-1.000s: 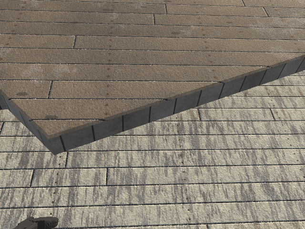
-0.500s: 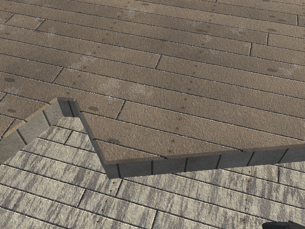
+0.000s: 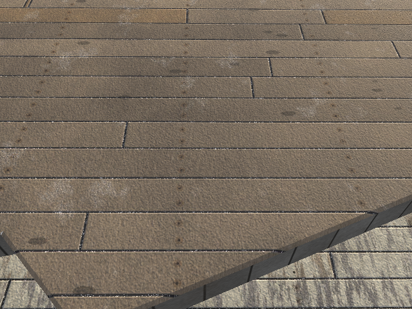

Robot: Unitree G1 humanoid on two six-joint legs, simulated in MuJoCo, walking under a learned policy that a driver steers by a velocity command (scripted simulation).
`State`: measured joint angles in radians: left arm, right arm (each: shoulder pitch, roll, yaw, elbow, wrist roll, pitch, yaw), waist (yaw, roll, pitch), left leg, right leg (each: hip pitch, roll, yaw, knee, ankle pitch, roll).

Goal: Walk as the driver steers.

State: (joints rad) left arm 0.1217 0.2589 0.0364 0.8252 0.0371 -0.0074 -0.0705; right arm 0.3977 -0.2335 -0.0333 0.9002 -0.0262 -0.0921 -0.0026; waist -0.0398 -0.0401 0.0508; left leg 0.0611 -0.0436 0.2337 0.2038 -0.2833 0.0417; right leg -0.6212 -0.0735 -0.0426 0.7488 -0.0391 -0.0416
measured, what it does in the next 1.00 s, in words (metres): climbs: right foot, then left foot 0.15 m higher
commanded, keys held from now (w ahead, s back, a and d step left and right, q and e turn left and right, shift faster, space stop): w+e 0.32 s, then w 0.18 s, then w+q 0.50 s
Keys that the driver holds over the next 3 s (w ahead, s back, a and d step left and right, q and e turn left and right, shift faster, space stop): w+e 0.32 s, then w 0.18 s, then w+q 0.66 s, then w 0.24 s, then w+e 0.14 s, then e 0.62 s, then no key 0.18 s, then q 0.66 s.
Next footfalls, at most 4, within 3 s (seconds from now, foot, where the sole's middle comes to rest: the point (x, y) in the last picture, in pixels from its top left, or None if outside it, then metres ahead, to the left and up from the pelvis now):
0.12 right None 0.22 -0.09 -0.78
0.76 left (215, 235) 0.64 -0.03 -0.63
1.28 right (239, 148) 0.99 -0.14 -0.63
1.74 left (175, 104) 1.23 0.10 -0.63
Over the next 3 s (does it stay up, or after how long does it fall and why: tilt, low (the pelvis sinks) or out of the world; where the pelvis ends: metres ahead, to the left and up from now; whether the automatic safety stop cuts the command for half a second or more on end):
stays up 1.11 -0.03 0.14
